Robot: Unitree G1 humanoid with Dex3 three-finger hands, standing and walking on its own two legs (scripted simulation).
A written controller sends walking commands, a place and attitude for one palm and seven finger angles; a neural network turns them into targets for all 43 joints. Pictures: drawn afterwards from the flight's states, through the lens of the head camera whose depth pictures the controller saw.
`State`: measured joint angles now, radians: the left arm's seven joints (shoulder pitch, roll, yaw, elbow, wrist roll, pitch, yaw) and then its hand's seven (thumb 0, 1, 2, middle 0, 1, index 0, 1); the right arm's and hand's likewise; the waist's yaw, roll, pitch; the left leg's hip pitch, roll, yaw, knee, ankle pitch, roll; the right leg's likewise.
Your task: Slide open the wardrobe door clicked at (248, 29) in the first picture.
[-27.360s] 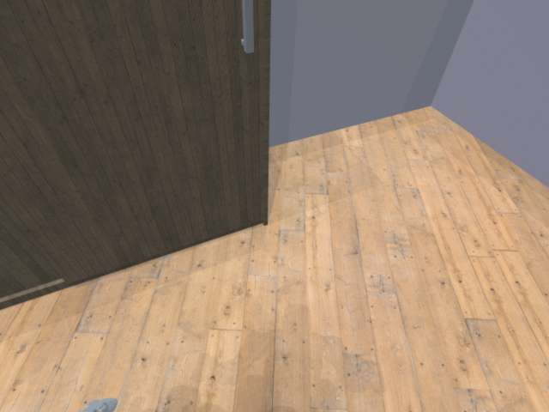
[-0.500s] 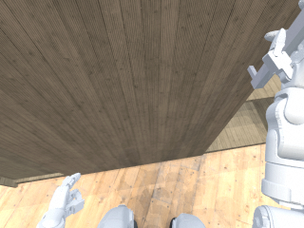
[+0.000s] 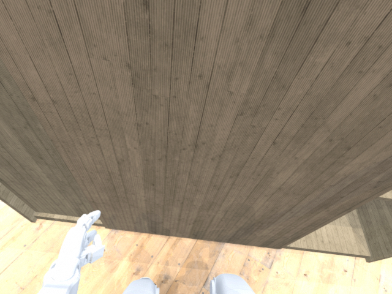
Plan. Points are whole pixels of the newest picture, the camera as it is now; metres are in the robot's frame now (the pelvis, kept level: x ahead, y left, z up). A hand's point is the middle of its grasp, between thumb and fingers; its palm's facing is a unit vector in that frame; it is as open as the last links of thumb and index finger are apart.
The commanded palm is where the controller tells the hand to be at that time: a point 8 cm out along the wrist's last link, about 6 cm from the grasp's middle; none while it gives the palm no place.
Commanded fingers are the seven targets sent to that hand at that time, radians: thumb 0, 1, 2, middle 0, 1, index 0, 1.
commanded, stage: stop walking and hold the door there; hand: right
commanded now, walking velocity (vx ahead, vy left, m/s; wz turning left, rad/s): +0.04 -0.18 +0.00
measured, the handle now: out of the picture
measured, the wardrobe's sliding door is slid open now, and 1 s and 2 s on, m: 0.48 0.48 0.48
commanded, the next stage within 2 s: none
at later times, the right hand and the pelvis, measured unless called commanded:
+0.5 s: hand out of the picture +0.31 -0.39 +0.22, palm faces +0.61 +0.78 -0.14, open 7.3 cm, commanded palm +0.27 -0.40 +0.19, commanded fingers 0.00 -0.90 -0.90 0.45 1.40 0.45 1.40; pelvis -0.06 -0.05 +0.02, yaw +4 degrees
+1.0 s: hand out of the picture +0.31 -0.39 +0.22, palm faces +0.58 +0.80 -0.15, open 7.2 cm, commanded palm +0.27 -0.41 +0.19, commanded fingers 0.00 -0.90 -0.90 0.45 1.40 0.45 1.40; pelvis -0.11 -0.06 +0.01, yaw +5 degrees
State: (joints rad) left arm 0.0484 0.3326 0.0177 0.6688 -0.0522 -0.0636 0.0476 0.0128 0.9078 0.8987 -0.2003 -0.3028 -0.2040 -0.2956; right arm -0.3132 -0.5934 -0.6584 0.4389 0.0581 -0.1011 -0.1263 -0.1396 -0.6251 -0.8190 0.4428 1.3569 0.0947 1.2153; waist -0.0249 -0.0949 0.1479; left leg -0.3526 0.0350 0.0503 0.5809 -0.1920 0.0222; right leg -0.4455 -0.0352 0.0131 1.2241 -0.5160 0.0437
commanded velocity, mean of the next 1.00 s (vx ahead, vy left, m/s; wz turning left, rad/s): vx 0.02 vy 0.00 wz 0.00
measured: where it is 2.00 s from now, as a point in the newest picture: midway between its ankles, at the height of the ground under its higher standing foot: outside the picture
